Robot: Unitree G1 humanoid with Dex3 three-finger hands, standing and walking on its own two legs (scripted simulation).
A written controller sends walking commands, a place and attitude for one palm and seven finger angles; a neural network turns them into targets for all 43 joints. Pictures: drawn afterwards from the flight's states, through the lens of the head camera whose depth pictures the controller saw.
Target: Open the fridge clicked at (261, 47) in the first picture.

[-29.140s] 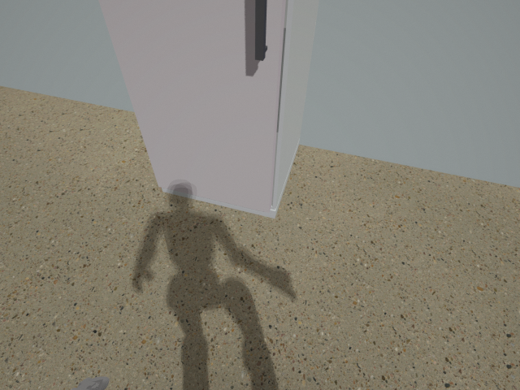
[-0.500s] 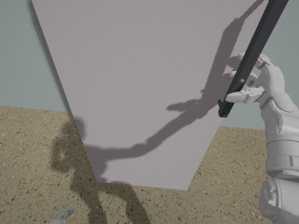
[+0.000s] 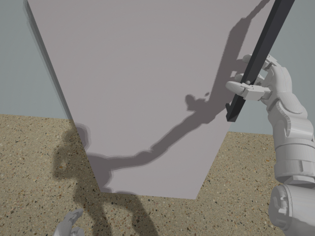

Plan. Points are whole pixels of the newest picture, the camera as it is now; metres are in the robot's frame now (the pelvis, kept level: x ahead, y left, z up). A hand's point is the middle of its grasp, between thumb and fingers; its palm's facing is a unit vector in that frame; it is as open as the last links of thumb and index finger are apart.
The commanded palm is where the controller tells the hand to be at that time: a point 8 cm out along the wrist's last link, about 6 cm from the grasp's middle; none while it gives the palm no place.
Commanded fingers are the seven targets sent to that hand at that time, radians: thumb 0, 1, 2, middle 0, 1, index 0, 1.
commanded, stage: grip the handle and tug to test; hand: right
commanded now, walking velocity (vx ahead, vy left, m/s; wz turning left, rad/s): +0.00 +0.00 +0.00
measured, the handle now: (248, 67) +0.48 -0.18 +0.24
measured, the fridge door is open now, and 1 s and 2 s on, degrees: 0 0 1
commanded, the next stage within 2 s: pull the door a little, standing still in 1.04 s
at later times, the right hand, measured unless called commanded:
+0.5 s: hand (241, 82) +0.43 -0.16 +0.22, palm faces +0.00 +1.00 +0.01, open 5.4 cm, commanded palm +0.41 -0.22 +0.22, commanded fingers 0.00 -0.90 -0.90 0.45 1.40 0.45 1.40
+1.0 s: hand (241, 83) +0.42 -0.15 +0.22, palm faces -0.01 +1.00 +0.01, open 5.6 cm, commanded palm +0.37 -0.22 +0.22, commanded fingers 0.00 -0.90 -0.90 0.45 1.40 0.45 1.40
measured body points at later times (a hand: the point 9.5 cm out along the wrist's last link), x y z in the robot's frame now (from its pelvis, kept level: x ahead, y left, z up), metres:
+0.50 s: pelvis +0.00 +0.01 +0.00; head -0.02 +0.02 +0.45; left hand +0.12 +0.26 -0.10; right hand +0.42 -0.21 +0.23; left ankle -0.05 +0.11 -0.74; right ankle +0.05 -0.12 -0.74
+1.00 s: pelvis +0.02 +0.01 +0.00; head +0.00 +0.03 +0.45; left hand +0.15 +0.28 -0.09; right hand +0.42 -0.21 +0.22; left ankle -0.05 +0.11 -0.74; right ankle +0.05 -0.12 -0.74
